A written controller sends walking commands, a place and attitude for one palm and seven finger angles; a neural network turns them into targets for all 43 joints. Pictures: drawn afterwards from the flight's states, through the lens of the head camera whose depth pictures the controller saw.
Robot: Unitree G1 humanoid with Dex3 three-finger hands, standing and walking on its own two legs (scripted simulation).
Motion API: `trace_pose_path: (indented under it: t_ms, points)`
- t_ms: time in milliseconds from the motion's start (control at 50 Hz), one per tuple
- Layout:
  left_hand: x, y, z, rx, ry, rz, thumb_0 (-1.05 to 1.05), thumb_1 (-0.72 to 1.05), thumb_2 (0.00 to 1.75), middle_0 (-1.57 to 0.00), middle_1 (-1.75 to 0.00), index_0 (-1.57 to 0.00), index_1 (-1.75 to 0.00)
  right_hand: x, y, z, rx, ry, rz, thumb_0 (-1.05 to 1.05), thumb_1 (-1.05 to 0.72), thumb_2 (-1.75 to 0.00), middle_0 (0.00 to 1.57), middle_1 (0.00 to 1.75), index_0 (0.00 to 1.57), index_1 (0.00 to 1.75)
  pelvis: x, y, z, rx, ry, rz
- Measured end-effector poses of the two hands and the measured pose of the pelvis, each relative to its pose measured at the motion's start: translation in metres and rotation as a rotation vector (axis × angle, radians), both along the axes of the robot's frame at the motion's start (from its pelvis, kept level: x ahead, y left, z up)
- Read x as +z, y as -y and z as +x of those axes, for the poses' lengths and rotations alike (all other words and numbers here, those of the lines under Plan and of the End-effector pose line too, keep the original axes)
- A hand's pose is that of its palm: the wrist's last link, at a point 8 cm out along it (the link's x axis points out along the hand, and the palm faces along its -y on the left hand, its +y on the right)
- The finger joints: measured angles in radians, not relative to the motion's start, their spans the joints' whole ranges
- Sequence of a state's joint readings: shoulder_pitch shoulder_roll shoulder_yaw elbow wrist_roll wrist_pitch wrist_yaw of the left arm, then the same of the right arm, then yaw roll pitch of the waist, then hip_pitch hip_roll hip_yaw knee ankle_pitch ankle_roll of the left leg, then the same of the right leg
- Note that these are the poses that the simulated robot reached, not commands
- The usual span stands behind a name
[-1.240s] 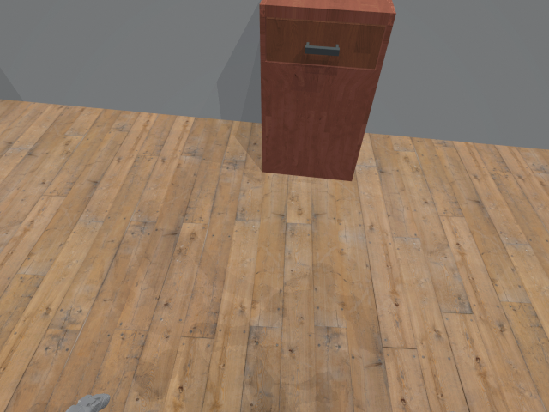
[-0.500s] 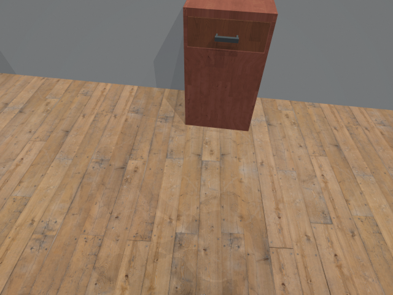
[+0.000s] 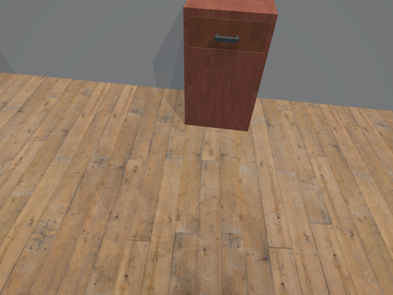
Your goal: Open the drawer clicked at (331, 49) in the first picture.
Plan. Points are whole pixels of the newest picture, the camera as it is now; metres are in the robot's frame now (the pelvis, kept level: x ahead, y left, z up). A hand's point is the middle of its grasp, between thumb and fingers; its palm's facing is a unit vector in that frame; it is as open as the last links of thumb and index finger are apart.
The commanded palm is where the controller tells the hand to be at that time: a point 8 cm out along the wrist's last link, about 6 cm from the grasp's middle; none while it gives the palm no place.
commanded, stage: look at it before walking up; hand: left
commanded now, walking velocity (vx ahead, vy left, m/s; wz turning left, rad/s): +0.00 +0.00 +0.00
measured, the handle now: (226, 37) +1.37 -0.08 -0.08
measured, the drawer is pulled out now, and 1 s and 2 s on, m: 0.00 0.00 0.00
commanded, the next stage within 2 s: walk to a spot facing it in 0.30 s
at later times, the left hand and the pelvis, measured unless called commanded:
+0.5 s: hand out of the picture +0.07 +0.24 -0.16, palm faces -0.03 -0.94 -0.33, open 7.4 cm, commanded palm none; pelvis +0.01 +0.00 +0.00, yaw -1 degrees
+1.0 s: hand out of the picture +0.07 +0.14 -0.16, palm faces -0.13 -0.98 -0.16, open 7.4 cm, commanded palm none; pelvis +0.13 -0.03 +0.00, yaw -14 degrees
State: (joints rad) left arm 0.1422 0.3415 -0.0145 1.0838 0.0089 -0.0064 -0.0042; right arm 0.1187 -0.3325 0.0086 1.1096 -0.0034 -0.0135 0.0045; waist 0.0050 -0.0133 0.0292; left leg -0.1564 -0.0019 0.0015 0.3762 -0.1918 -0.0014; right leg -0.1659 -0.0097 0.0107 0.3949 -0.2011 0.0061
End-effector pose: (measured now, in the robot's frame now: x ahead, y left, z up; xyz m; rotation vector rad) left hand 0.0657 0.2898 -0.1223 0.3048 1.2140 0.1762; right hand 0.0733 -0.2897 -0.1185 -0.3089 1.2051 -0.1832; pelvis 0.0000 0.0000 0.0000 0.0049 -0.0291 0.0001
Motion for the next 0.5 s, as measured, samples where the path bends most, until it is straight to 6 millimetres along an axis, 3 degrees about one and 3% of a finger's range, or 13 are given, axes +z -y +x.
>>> trace_pose_path:
  t_ms: [500]
  points:
    - [-0.0016,0.0033,0.0000,0.012,-0.026,0.004,0.01,0.90,0.90,-0.21,-0.30,-0.20,-0.30,-0.0036,-0.0033,0.0090,-0.003,0.001,0.010,0.01,-0.90,-0.90,0.20,0.30,0.21,0.30,-0.0007,0.0013,0.0094,-0.019,-0.004,0.002]
